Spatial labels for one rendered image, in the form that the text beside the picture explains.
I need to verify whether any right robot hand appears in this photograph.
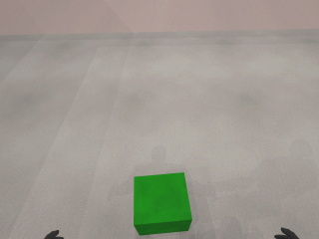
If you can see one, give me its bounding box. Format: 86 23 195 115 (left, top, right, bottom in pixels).
274 227 299 239

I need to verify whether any carton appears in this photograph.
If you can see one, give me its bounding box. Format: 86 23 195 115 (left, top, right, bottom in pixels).
134 172 192 236

